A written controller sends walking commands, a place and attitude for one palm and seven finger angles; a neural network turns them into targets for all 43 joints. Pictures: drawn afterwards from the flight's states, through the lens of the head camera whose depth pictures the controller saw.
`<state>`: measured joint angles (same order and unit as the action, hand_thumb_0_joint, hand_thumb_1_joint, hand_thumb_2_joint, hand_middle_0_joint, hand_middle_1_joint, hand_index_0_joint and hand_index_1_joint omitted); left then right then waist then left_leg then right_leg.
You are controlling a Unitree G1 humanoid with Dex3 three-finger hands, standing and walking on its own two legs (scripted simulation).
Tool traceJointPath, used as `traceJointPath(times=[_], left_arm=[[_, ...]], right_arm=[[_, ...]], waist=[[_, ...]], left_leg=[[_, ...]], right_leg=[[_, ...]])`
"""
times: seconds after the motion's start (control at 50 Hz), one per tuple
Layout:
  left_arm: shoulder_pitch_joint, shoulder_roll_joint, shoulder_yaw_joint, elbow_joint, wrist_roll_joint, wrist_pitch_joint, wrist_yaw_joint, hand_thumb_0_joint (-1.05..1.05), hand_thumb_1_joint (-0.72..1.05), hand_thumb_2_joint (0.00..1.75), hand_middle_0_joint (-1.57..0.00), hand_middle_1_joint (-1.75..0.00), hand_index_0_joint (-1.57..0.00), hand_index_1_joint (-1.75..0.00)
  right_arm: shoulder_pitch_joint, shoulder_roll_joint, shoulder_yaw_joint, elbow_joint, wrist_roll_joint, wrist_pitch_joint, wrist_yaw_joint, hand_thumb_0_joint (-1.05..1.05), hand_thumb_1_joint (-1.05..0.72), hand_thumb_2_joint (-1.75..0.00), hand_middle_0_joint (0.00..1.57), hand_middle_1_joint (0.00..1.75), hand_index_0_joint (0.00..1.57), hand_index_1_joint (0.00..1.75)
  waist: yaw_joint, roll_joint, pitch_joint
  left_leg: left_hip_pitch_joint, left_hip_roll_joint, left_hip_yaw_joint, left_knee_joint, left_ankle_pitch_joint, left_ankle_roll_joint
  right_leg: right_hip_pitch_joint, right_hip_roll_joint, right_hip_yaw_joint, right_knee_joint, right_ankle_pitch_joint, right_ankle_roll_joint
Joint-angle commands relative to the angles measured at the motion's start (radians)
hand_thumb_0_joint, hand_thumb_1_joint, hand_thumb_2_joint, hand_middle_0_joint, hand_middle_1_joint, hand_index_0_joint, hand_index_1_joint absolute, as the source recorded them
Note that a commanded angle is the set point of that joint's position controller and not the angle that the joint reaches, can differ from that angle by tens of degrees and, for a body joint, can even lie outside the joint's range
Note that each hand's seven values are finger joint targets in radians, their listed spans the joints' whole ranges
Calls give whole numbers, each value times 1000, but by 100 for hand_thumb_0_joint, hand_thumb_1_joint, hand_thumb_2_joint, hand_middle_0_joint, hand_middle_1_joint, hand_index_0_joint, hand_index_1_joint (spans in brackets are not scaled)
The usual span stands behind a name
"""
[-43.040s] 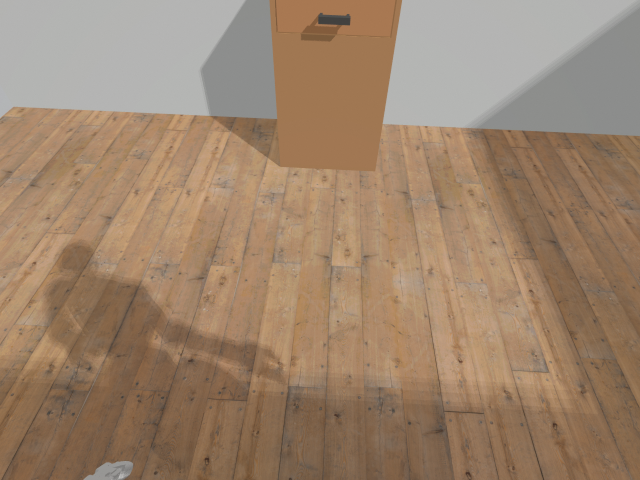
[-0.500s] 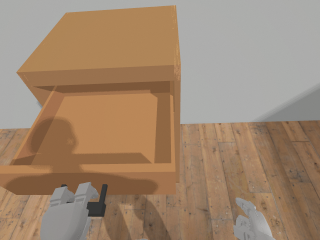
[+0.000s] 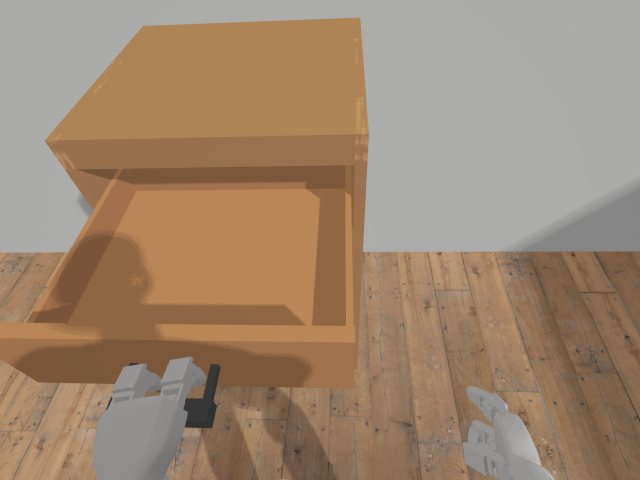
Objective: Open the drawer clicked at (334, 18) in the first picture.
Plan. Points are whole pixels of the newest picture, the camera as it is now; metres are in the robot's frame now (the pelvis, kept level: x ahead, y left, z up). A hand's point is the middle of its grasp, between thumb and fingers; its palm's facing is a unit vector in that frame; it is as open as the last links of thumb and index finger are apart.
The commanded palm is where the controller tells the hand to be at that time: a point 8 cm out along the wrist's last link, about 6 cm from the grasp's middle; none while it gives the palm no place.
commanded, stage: lift the hand off the handle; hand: left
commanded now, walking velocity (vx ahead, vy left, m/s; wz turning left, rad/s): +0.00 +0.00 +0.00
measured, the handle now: (167, 392) +0.21 +0.22 +0.01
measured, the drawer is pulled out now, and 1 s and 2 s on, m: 0.30 0.30 0.30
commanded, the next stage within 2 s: draw the hand back to the body in 1.40 s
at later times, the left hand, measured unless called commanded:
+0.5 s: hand (158, 420) +0.17 +0.21 +0.03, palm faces +0.04 -0.14 -0.99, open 13.4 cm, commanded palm +0.14 +0.20 +0.10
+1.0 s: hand (142, 382) +0.18 +0.20 +0.12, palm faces +0.13 -0.17 -0.98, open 13.8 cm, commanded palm +0.14 +0.20 +0.17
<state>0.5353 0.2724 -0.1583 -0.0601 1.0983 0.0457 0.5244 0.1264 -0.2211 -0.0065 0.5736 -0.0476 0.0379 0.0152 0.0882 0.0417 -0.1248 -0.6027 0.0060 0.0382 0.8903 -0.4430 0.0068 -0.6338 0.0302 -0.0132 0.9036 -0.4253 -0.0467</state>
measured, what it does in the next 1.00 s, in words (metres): stands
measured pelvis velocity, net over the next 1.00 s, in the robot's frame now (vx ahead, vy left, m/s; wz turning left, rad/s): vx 0.01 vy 0.00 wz -0.01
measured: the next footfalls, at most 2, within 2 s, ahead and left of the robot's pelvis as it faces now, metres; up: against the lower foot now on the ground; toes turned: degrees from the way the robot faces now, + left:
none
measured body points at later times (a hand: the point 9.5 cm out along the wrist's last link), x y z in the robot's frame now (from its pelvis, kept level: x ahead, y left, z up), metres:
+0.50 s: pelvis +0.00 +0.00 +0.02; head +0.01 -0.04 +0.46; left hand +0.16 +0.21 +0.09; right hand +0.22 -0.21 -0.08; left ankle +0.00 +0.12 -0.69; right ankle +0.02 -0.09 -0.69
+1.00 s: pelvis +0.01 +0.00 +0.04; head +0.00 -0.04 +0.48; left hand +0.17 +0.20 +0.17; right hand +0.24 -0.18 -0.05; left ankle +0.00 +0.12 -0.69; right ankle +0.02 -0.09 -0.69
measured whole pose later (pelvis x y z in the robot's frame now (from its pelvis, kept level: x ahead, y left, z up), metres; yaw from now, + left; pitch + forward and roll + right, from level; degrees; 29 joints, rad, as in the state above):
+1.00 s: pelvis +0.01 +0.00 +0.04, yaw -1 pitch +0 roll +0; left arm 0.56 0.35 -0.16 -0.44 1.00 0.11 0.26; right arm 0.11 -0.22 0.02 0.58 -0.01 0.05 0.05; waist 0.13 0.10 -0.06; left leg -0.25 0.01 0.04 0.59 -0.34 0.01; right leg -0.28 0.04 0.00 0.59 -0.31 -0.04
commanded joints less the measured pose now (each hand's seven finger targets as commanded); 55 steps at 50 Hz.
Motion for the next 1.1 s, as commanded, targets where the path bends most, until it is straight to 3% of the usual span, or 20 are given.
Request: traceJointPath(times=[0.0,0.08,0.14,0.16,0.24,0.32,0.42,0.5,0.68,0.82,0.9,0.94,1.0,1.04,1.06,1.08], left_arm=[[-71,111,60,-165,16,3,40,0,-50,30,-30,-120,-30,-120],[-102,120,72,-135,4,19,38,0,-50,30,-30,-120,-30,-120],[-122,161,107,-216,-5,28,37,0,-50,30,-30,-120,-30,-120],[-115,150,88,-244,-7,31,34,0,-50,30,-30,-120,-30,-120],[-146,161,86,-299,-37,39,5,0,-50,30,-30,-120,-30,-120],[-124,161,86,-325,-44,28,-18,0,-50,30,-30,-120,-30,-120],[-114,169,88,-360,-49,28,-51,0,-50,30,-30,-120,-30,-120],[-73,179,95,-393,-58,31,-80,0,-50,30,-30,-120,-30,-120],[-73,203,118,-477,-79,29,-144,0,-50,30,-30,-120,-30,-120],[-51,211,114,-558,-92,27,-191,0,-50,30,-30,-120,-30,-120],[-32,180,69,-575,-88,46,-223,0,-50,30,-30,-120,-30,-120],[-26,196,91,-586,-98,63,-237,0,-50,30,-30,-120,-30,-120],[-11,210,88,-604,-94,83,-258,0,-50,30,-30,-120,-30,-120],[-68,237,121,-637,-101,101,-267,0,-50,30,-30,-120,-30,-120],[-48,230,108,-642,-94,103,-275,0,-50,30,-30,-120,-30,-120],[-83,231,106,-651,-107,106,-283,0,-50,30,-30,-120,-30,-120]], right_arm=[[-126,-91,-31,-161,0,-48,-13,0,-90,-90,20,30,20,30],[-130,-90,-33,-148,8,-46,-23,0,-90,-90,20,30,20,30],[-137,-90,-34,-156,9,-44,-31,0,-90,-90,20,30,20,30],[-132,-89,-30,-160,6,-46,-29,0,-90,-90,20,30,20,30],[-144,-89,-27,-160,12,-44,-36,0,-90,-90,20,30,20,30],[-146,-85,-25,-156,13,-51,-34,0,-90,-90,20,30,20,30],[-153,-82,-23,-158,18,-52,-24,0,-90,-90,20,30,20,30],[-157,-79,-19,-166,21,-54,-19,0,-90,-90,20,30,20,30],[-179,-74,-15,-157,32,-52,-8,0,-90,-90,20,30,20,30],[-185,-78,-10,-168,34,-52,8,0,-90,-90,20,30,20,30],[-184,-76,-1,-174,37,-46,24,0,-90,-90,20,30,20,30],[-224,-77,4,-180,50,-42,30,0,-90,-90,20,30,20,30],[-207,-77,11,-184,53,-34,34,0,-90,-90,20,30,20,30],[-252,-78,15,-185,61,-26,33,0,-90,-90,20,30,20,30],[-219,-76,18,-188,56,-27,37,0,-90,-90,20,30,20,30],[-242,-78,17,-181,63,-21,35,0,-90,-90,20,30,20,30]], waist=[[-18,-57,-113],[-22,-79,-109],[-10,-35,-161],[-9,-30,-180],[-19,-31,-143],[-15,-49,-101],[-4,-27,-72],[9,-48,-72],[20,-13,-23],[32,-28,-15],[36,-39,-7],[41,-26,6],[52,-23,-3],[46,-7,4],[51,-19,-11],[42,0,21]], left_leg=[[98,-39,-48,-113,141,15],[96,-38,-45,-118,130,15],[141,-40,-45,-133,156,15],[154,-40,-41,-133,171,18],[181,-37,-45,-154,176,21],[205,-36,-48,-177,179,23],[239,-31,-50,-213,183,21],[264,-31,-45,-235,201,22],[344,-22,-43,-298,252,18],[392,-15,-41,-337,314,18],[407,-9,-42,-361,343,19],[417,-2,-49,-378,351,11],[418,-2,-36,-396,369,15],[432,4,-44,-408,359,10],[434,4,-38,-407,371,16],[441,6,-41,-420,369,12]], right_leg=[[39,6,60,-176,178,-6],[57,2,61,-188,187,-3],[95,2,72,-203,199,-8],[107,-1,67,-199,217,-5],[126,-5,65,-236,208,-4],[134,-6,74,-262,207,-3],[157,-8,73,-294,176,-4],[200,-10,82,-322,196,-1],[257,-10,99,-389,231,-4],[310,-13,94,-425,283,0],[335,-12,71,-433,291,4],[357,-8,91,-447,306,-2],[391,-11,66,-448,317,6],[404,-8,91,-469,315,0],[411,-12,72,-462,308,5],[404,-10,80,-476,311,3]])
